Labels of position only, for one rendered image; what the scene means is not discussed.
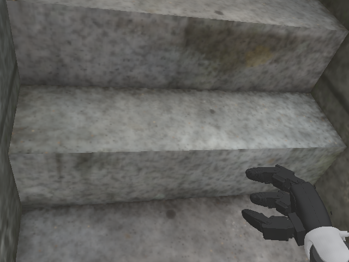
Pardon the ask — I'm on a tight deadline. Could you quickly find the right robot forearm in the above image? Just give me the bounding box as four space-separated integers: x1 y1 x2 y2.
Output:
304 227 349 262

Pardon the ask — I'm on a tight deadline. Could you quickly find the robot right hand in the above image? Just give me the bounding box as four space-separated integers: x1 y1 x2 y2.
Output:
242 164 333 246

